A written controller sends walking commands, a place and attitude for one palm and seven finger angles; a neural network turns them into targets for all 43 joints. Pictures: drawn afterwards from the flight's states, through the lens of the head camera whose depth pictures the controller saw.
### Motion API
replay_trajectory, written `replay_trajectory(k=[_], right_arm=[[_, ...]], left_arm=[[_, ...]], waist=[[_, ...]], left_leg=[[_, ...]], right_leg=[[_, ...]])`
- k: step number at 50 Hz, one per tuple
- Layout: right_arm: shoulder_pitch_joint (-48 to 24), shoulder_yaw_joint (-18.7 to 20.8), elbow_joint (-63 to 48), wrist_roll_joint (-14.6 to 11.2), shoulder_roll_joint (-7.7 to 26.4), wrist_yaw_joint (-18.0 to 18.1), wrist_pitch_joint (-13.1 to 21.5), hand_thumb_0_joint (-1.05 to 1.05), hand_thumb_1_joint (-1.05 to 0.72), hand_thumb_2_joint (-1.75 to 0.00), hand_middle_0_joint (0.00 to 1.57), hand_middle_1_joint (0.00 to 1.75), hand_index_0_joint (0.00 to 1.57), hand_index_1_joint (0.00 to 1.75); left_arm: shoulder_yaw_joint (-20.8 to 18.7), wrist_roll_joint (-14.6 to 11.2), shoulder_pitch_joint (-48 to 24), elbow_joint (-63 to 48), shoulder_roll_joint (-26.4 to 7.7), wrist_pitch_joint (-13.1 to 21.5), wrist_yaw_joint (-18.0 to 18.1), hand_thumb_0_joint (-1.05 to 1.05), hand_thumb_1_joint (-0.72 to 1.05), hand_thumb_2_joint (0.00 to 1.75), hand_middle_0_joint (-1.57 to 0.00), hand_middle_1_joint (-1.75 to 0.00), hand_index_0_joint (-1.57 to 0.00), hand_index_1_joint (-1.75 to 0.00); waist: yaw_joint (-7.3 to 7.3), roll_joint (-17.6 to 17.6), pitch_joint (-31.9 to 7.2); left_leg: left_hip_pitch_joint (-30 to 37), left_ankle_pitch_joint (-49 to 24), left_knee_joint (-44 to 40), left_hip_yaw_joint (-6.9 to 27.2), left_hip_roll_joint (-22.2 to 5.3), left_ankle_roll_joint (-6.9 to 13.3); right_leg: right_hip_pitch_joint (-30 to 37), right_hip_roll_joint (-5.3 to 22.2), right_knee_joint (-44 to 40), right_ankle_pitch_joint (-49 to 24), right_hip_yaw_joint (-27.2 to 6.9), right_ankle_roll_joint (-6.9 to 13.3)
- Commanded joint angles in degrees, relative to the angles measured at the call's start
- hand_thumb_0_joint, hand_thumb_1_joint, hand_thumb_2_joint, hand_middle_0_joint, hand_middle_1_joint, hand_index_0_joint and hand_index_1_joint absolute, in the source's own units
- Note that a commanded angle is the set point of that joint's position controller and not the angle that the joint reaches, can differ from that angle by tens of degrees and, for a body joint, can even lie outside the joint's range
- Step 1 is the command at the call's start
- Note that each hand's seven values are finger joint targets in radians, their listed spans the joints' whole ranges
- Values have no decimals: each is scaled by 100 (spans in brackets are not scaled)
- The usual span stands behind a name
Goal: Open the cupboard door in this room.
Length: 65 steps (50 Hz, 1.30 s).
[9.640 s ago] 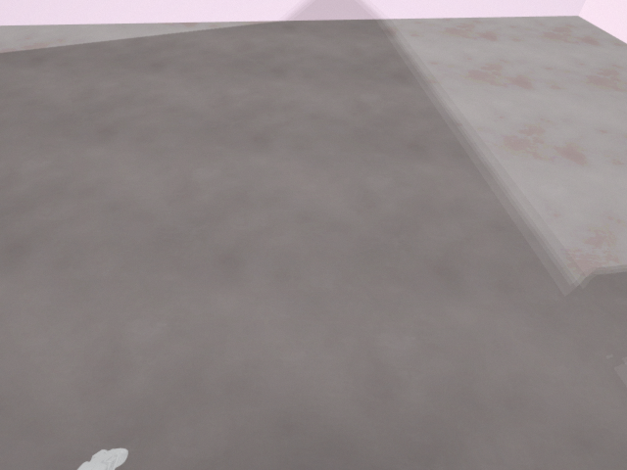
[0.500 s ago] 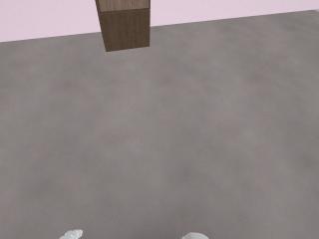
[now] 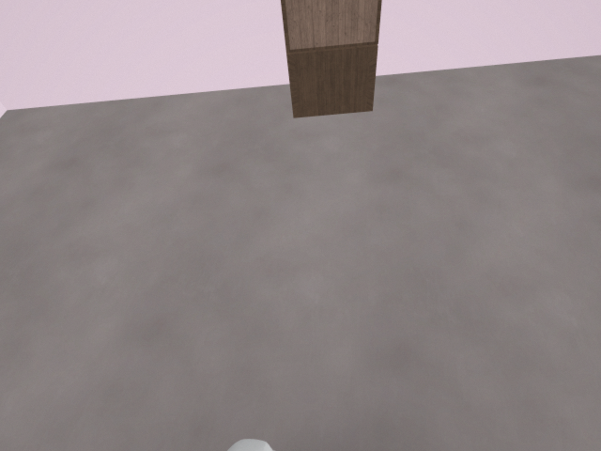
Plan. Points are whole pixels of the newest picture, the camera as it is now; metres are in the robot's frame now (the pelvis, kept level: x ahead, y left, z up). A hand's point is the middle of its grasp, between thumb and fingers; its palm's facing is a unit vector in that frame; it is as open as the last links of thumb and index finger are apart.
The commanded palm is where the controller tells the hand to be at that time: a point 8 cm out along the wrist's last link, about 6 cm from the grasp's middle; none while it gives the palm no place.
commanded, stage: stand and wait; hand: left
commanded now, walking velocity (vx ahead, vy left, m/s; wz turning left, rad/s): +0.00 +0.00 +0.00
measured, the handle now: out of the picture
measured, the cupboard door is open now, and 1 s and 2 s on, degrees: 0 0 0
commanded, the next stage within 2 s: turn or walk to find it in 0.18 s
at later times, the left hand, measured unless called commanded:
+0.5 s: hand out of the picture -0.03 +0.23 -0.19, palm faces +0.14 -0.97 -0.20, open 7.4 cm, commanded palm none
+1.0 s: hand out of the picture -0.04 +0.31 -0.18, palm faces +0.27 -0.94 -0.19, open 7.4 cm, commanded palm none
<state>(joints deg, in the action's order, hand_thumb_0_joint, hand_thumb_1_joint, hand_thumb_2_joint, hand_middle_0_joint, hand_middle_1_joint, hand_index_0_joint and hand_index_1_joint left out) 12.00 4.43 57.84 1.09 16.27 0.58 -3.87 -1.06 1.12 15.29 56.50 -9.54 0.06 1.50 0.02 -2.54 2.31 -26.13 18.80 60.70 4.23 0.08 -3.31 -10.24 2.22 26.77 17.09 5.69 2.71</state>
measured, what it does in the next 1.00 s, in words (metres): steps to the left, turning left: left foot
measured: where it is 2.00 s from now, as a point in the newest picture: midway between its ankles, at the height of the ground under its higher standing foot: outside the picture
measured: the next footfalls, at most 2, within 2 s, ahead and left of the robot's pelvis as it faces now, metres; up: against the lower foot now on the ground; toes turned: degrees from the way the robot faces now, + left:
left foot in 0.20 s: -0.02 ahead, +0.18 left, +0.00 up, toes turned +17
right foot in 1.42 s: -0.01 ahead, -0.05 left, +0.00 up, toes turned +24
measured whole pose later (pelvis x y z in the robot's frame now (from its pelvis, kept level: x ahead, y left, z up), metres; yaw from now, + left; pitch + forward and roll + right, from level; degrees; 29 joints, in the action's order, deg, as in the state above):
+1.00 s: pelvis -0.07 +0.10 -0.01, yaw +16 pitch +1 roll -3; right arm 14.3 2.0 56.6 1.4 11.3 0.8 -0.8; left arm -3.5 1.4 7.8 55.9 -13.6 -3.7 0.4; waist -1.7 1.5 3.8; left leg -18.2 13.0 29.8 -1.8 1.1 4.6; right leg -27.4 4.7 63.1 23.7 2.9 -3.9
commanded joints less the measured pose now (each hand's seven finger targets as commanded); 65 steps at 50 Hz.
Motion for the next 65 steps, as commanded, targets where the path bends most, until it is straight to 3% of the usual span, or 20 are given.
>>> replay_trajectory(k=[1, 5, 7, 10, 11, 14, 18, 27, 29, 32, 34, 37, 39, 40, 41, 42, 44, 48, 54, 65], right_arm=[[-249, -82, -244, -29, 110, 10, 109, 0, -90, -90, 20, 30, 20, 30], [-469, -194, -144, -82, 10, 52, 239, 0, -90, -90, 20, 30, 20, 30], [-231, -227, 14, -99, 23, 90, 312, 0, -90, -90, 20, 30, 20, 30], [26, -187, 254, -68, 372, 135, 487, 0, -90, -90, 20, 30, 20, 30], [-39, -180, 250, -66, 380, 140, 447, 0, -90, -90, 20, 30, 20, 30], [-298, -225, 276, -73, 262, 188, 397, 0, -90, -90, 20, 30, 20, 30], [-378, -198, 186, -62, 275, 166, 353, 0, -90, -90, 20, 30, 20, 30], [-278, -100, -191, -15, 340, 86, 345, 0, -90, -90, 20, 30, 20, 30], [-223, -90, -291, -18, 280, 64, 333, 0, -90, -90, 20, 30, 20, 30], [-253, -55, -442, 1, 119, 31, 243, 0, -90, -90, 20, 30, 20, 30], [-303, -8, -484, 1, 126, -8, 189, 0, -90, -90, 20, 30, 20, 30], [-89, -58, -484, -28, -64, -101, 209, 0, -90, -90, 20, 30, 20, 30], [325, -47, -386, -5, 37, -118, 248, 0, -90, -90, 20, 30, 20, 30], [541, 14, -355, 21, 352, -119, 299, 0, -90, -90, 20, 30, 20, 30], [725, 147, -387, 56, 907, -72, 352, 0, -90, -90, 20, 30, 20, 30], [808, 200, -328, 66, 1156, -24, 331, 0, -90, -90, 20, 30, 20, 30], [494, 151, -406, 72, 919, 43, 365, 0, -90, -90, 20, 30, 20, 30], [281, 39, -464, 21, 662, 102, 442, 0, -90, -90, 20, 30, 20, 30], [650, 60, -343, -1, 550, 107, 435, 0, -90, -90, 20, 30, 20, 30], [366, 168, -477, 56, 658, 31, 281, 0, -90, -90, 20, 30, 20, 30]], left_arm=[[-141, 31, 595, -81, -1008, 155, 71, 0, 90, 90, -20, -30, -20, -30], [-137, 48, 816, 215, -1098, 166, 73, 0, 90, 90, -20, -30, -20, -30], [-110, 6, 649, 331, -1059, 171, 81, 0, 90, 90, -20, -30, -20, -30], [-41, -83, 604, 385, -729, 124, 75, 0, 90, 90, -20, -30, -20, -30], [-30, -59, 619, 444, -619, 89, 95, 0, 90, 90, -20, -30, -20, -30], [-23, -57, 456, 609, -682, 21, 64, 0, 90, 90, -20, -30, -20, -30], [-70, -29, 498, 663, -726, -28, 46, 0, 90, 90, -20, -30, -20, -30], [-235, 2, 278, 264, -843, -46, 49, 0, 90, 90, -20, -30, -20, -30], [-299, 12, 221, 162, -973, -46, 46, 0, 90, 90, -20, -30, -20, -30], [-410, 36, 161, -38, -1324, -48, 57, 0, 90, 90, -20, -30, -20, -30], [-410, 77, -99, -178, -1309, -45, 90, 0, 90, 90, -20, -30, -20, -30], [-419, 107, -504, -324, -1415, -57, 51, 0, 90, 90, -20, -30, -20, -30], [-396, 30, -528, -356, -1400, -125, 18, 0, 90, 90, -20, -30, -20, -30], [-359, -22, -463, -423, -1193, -183, -5, 0, 90, 90, -20, -30, -20, -30], [-288, -64, -563, -638, -826, -228, -19, 0, 90, 90, -20, -30, -20, -30], [-284, -19, -856, -749, -933, -273, -7, 0, 90, 90, -20, -30, -20, -30], [-335, 18, -963, -656, -891, -292, -28, 0, 90, 90, -20, -30, -20, -30], [-315, 14, -623, -434, -874, -198, -94, 0, 90, 90, -20, -30, -20, -30], [-299, -10, -811, -502, -819, -187, -44, 0, 90, 90, -20, -30, -20, -30], [-264, -48, -617, -554, -715, -198, 0, 0, 90, 90, -20, -30, -20, -30]], waist=[[169, 1205, -271], [304, 1312, -437], [134, 1323, -563], [61, 98, -909], [51, -133, -815], [59, -680, -252], [131, -367, 153], [152, 125, -144], [175, 503, -266], [273, 1662, -317], [236, 1423, -233], [18, 1196, -158], [-168, 679, -290], [-240, -471, -332], [-333, -1965, -126], [-430, -1416, -147], [-266, -846, -90], [-75, -229, -469], [-225, -472, -640], [-190, -560, -519]], left_leg=[[10, 460, -1074, -267, -160, -24], [666, 566, -2447, -532, -138, 84], [1267, -121, -3377, -570, -148, 157], [2881, -3320, -3624, -30, -993, 486], [2807, -3462, -3484, 34, -1199, 621], [2088, -3330, -3714, 192, -1095, 691], [1332, -2293, -3841, 353, -967, 658], [599, -1752, -3643, 660, -749, 706], [300, -1490, -3292, 469, -508, 611], [-17, 435, -1500, -455, -61, 306], [-21, 1170, -474, -486, -266, 280], [320, 814, -1530, -769, -409, 182], [1230, -456, -2795, -845, -317, 195], [1512, -974, -3627, 186, -718, 415], [1568, -1665, -4588, 2135, -1944, 983], [1197, -1336, -4734, 2362, -2345, 1401], [1080, -435, -4756, 2204, -1905, 1282], [1669, -1511, -4439, 1316, -1359, 1150], [2318, -2387, -4347, 1401, -1270, 1208], [1380, -969, -4509, 2072, -1126, 1324]], right_leg=[[846, 1278, -562, -4005, -1083, 355], [1051, 1278, -377, -4730, -1180, 530], [941, 1106, -216, -4602, -1051, 374], [-103, 618, 28, -2502, -533, -194], [-238, 526, -100, -1600, -419, -275], [-3, 496, -68, -1320, -152, -409], [80, 531, -65, -1167, -103, -404], [286, 751, 182, -940, -131, -333], [511, 1055, 1, -920, -294, -171], [470, 2252, -772, -1073, -955, 571], [56, 2500, -846, -1430, -799, 764], [-56, 2135, -238, -1848, 72, 385], [-537, 1806, 555, -1153, 439, -32], [-1113, 1244, 1490, -230, 619, -377], [-2132, 480, 2720, 1787, 577, -780], [-1966, 433, 3454, 1964, -153, -621], [-2252, 488, 3910, 1286, -492, -573], [-2167, 334, 3835, 491, -563, -657], [-2161, 234, 3272, 518, -641, -793], [-963, -87, 1592, 798, -555, -591]])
